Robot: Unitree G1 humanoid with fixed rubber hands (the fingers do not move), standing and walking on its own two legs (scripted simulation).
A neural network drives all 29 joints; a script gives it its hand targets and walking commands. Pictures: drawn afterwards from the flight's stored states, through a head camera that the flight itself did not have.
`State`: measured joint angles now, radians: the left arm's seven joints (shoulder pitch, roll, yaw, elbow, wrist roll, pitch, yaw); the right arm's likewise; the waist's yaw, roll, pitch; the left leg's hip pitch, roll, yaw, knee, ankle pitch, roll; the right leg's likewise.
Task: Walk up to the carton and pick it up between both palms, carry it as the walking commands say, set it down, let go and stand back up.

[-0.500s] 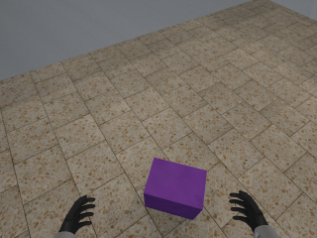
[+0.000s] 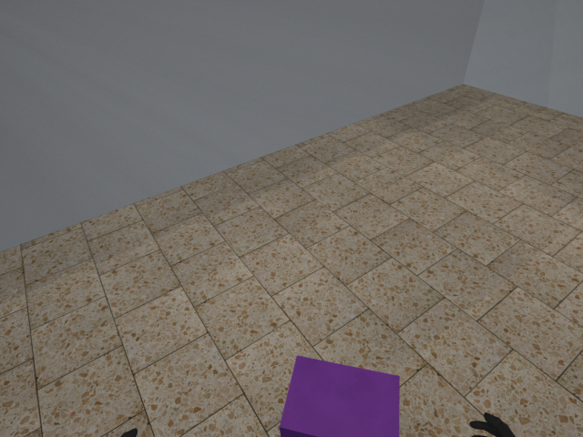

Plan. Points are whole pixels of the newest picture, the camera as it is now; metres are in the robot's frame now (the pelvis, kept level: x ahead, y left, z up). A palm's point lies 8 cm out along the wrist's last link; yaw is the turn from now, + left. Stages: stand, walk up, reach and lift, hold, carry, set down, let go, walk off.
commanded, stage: stand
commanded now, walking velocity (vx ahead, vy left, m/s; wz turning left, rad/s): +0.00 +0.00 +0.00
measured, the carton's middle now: (339, 421) +0.39 -0.11 -0.62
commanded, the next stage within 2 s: none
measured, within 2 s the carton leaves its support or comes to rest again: neither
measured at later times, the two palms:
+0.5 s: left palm out of the picture -0.08 +0.23 -0.11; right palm out of the picture -0.08 -0.29 -0.13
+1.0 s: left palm out of the picture -0.24 +0.20 -0.13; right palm out of the picture -0.16 -0.36 -0.15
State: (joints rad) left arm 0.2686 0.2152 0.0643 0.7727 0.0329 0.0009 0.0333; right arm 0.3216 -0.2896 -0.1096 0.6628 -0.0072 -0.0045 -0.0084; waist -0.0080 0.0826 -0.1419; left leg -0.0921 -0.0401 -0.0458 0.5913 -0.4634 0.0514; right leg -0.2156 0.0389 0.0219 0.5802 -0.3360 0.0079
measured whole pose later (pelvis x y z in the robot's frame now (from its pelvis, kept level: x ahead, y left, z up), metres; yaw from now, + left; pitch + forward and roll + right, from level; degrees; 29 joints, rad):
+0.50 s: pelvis -0.10 -0.03 +0.01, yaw +0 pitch -6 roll +1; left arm 0.36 0.22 0.07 0.98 0.03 -0.03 0.00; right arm 0.41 -0.25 -0.08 0.87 -0.02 -0.04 0.00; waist 0.00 0.04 -0.07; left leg -0.15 -0.05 -0.04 0.53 -0.28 0.01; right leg -0.28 0.03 0.03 0.52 -0.15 -0.03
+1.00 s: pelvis -0.22 -0.07 -0.03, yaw +0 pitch -8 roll +1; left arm 0.46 0.21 0.07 0.93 0.03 0.01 0.00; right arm 0.42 -0.33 -0.09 0.85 -0.01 0.00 -0.04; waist 0.07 0.09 -0.11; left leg -0.41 0.00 -0.08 0.84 -0.45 -0.02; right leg -0.31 0.07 0.07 0.83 -0.38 -0.03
